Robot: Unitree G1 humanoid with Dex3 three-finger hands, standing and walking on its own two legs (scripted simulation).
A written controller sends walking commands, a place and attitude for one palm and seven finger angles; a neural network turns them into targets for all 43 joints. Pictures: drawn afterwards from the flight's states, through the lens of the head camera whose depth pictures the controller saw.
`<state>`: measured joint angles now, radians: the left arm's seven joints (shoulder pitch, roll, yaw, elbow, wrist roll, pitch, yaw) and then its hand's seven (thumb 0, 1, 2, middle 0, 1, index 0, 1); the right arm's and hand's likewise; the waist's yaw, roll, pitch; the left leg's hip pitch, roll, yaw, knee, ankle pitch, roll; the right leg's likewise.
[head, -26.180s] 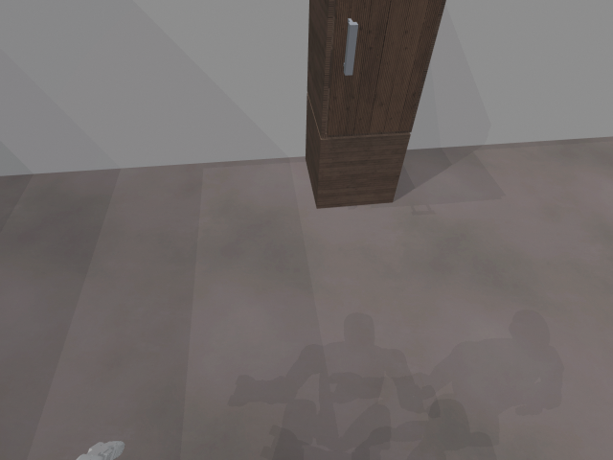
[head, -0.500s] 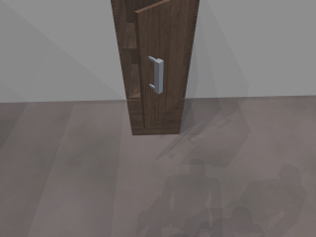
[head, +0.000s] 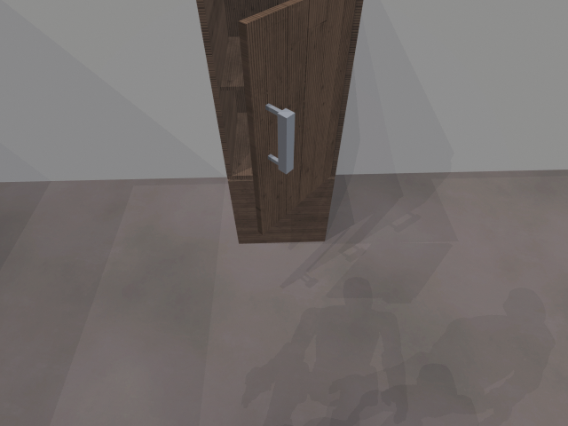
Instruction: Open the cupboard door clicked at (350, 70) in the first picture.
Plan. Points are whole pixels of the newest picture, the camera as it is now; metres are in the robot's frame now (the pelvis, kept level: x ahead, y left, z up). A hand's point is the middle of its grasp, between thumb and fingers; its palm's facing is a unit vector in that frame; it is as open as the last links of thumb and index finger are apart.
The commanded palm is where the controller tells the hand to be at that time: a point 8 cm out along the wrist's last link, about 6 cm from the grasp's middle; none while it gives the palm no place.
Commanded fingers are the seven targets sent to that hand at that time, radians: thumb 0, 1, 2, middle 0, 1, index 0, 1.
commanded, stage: look to check the result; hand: left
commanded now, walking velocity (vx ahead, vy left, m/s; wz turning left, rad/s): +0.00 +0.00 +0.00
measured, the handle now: (278, 139) +0.68 +0.06 -0.01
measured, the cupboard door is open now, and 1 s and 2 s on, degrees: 46 46 46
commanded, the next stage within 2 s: walk to a spot facing it in 0.04 s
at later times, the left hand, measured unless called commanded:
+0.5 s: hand out of the picture +0.06 +0.19 -0.19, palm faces -0.09 -0.97 -0.24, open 7.4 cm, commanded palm none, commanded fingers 0.00 0.90 0.90 -0.20 -0.30 -0.20 -0.30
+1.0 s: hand out of the picture +0.12 +0.13 -0.17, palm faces -0.30 -0.92 -0.26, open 7.4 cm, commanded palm none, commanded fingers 0.00 0.90 0.90 -0.20 -0.30 -0.20 -0.30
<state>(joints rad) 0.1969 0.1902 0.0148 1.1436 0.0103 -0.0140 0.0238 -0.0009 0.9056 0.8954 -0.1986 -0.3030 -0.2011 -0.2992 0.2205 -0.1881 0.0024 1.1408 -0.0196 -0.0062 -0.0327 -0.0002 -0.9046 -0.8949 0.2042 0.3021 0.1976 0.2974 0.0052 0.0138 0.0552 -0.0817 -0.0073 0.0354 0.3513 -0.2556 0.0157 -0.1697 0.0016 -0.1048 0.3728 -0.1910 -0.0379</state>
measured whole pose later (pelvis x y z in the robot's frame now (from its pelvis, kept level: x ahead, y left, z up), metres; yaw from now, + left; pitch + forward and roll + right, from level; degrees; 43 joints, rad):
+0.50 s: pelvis +0.00 -0.01 -0.01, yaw -8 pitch -1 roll +2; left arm 0.20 0.20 0.07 1.05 0.02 0.06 0.00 0.00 0.91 0.90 -0.20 -0.30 -0.20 -0.30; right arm 0.22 -0.17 -0.03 1.05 -0.03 0.02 -0.05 0.00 -0.90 -0.89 0.21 0.30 0.20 0.30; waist 0.01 -0.02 0.10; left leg -0.13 0.03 0.17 0.50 -0.36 0.01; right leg -0.34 0.03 0.00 0.70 -0.35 -0.03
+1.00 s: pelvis +0.01 -0.05 +0.00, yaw -23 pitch +2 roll +2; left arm 0.25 0.18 0.07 0.95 0.03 0.02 0.01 0.00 0.90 0.89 -0.20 -0.30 -0.20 -0.30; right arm 0.04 -0.22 -0.07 0.91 -0.01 0.05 -0.03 0.00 -0.91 -0.90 0.20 0.30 0.20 0.30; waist 0.05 0.00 0.10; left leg -0.47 0.03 -0.05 0.97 -0.39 -0.06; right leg -0.27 0.11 0.14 0.46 -0.21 -0.08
